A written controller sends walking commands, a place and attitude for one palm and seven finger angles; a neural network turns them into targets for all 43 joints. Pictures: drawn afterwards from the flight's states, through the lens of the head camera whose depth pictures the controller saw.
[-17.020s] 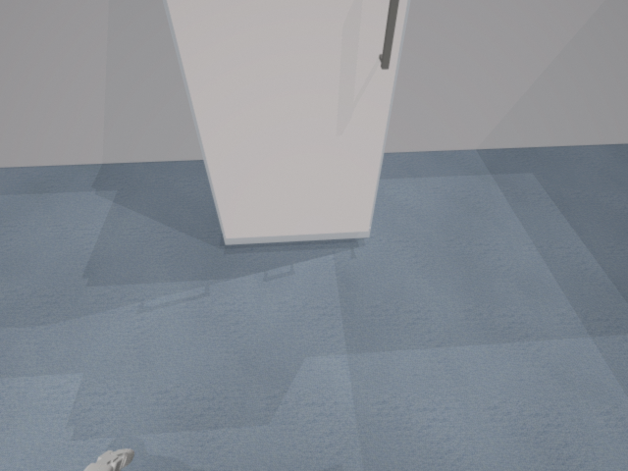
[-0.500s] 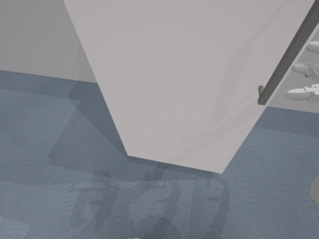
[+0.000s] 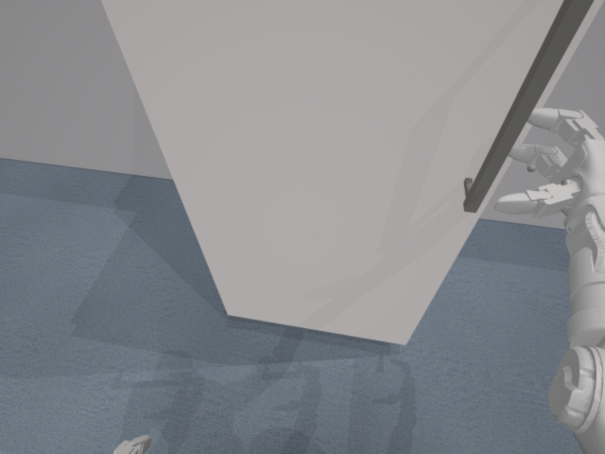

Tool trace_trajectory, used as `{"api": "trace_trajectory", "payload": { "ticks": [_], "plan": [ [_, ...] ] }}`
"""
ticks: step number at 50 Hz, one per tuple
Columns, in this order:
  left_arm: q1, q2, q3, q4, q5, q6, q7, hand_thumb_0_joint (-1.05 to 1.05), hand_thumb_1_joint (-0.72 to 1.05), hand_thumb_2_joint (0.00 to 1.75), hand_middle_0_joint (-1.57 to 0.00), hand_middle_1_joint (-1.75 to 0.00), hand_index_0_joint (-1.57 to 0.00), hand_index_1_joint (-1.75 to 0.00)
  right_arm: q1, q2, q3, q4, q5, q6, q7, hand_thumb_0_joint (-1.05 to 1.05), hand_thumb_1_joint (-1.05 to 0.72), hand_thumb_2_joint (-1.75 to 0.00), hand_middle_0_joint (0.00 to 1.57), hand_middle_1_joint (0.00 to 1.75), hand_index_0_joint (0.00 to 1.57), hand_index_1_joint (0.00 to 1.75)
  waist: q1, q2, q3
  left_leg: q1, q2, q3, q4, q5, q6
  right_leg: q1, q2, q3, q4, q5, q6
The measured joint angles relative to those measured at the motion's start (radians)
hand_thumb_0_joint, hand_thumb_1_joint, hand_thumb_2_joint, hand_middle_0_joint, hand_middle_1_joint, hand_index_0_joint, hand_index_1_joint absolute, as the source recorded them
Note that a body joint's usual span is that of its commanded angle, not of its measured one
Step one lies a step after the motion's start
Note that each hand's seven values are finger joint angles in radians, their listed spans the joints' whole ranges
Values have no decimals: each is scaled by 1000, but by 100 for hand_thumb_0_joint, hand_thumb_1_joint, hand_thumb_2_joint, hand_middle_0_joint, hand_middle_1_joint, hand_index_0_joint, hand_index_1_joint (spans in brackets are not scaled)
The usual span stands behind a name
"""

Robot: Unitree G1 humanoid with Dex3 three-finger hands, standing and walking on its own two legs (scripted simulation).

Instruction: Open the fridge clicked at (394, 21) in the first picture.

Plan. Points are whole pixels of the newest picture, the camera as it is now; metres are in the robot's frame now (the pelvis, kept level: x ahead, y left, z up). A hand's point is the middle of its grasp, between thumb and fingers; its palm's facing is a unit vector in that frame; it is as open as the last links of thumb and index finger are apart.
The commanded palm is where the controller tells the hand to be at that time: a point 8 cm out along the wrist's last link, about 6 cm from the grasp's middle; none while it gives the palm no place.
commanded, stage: slide the fingers in behind the handle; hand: right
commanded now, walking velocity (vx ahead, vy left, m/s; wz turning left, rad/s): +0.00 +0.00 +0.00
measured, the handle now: (513, 107) +0.51 -0.20 +0.21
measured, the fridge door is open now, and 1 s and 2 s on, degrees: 0 0 0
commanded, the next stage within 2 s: grip the handle and tug to test in 1.26 s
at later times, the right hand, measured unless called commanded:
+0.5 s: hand (515, 167) +0.45 -0.20 +0.16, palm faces +0.08 +1.00 +0.02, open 14.0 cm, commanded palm +0.43 -0.25 +0.17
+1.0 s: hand (502, 162) +0.46 -0.19 +0.17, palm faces +0.07 +1.00 +0.02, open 14.0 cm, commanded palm +0.43 -0.23 +0.17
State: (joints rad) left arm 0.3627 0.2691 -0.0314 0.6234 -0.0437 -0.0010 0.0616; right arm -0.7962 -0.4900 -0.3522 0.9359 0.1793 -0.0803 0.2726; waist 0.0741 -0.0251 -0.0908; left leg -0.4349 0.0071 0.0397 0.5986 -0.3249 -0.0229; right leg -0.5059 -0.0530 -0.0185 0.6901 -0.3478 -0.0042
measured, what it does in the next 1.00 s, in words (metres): stands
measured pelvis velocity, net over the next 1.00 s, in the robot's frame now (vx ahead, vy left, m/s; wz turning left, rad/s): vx -0.02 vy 0.01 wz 0.00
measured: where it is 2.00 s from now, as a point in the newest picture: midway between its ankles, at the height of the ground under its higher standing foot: outside the picture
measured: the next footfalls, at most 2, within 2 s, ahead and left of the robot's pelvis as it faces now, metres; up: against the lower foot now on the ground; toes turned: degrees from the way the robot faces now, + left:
none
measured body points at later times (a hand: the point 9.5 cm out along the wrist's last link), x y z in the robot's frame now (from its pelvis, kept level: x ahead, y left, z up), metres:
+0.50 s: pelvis -0.01 +0.01 +0.00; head +0.02 +0.01 +0.45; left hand +0.05 +0.28 -0.11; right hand +0.44 -0.26 +0.17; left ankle -0.02 +0.14 -0.72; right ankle -0.01 -0.11 -0.72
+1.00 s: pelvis -0.02 +0.01 +0.00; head +0.02 +0.00 +0.45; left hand +0.04 +0.27 -0.11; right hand +0.45 -0.24 +0.17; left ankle -0.02 +0.14 -0.72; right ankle -0.01 -0.11 -0.72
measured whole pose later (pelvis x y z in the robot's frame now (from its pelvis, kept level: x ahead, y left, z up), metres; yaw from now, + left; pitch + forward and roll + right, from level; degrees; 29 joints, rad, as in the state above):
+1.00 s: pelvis -0.02 +0.01 +0.00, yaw +0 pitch +8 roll +2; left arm 0.37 0.27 -0.02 0.66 -0.04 -0.03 0.06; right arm -0.87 -0.44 -0.32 1.01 0.15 -0.14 0.18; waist 0.09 -0.02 -0.07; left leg -0.44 0.00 0.04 0.60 -0.30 -0.01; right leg -0.50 -0.06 -0.02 0.67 -0.31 0.00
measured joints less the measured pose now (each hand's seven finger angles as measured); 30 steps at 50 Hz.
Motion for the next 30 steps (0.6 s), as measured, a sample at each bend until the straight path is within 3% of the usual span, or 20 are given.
{"api": "trace_trajectory", "payload": {
  "ticks": [7,23,30],
  "plan": [
    [-32,-5,-4,-5,5,-10,-1,0,91,89,-20,-30,-20,-30,-18,26,8,0,-18,2,-46,-2,50,-30,30,120,29,120,0,3,5,4,2,2,5,0,3,7,2,2,-5,7,3],
    [8,5,5,26,0,1,2,0,91,90,-20,-30,-20,-30,-14,31,11,14,-14,3,-57,-2,50,-30,30,120,30,120,5,-1,15,19,-5,4,-2,11,12,28,-4,5,-24,24,11],
    [15,7,10,35,2,-9,2,1,91,90,-20,-30,-20,-30,-22,26,1,33,-17,-30,-62,-2,50,-30,30,120,29,120,14,0,20,12,-9,1,-2,18,15,24,-8,2,-26,31,13]
  ]
}}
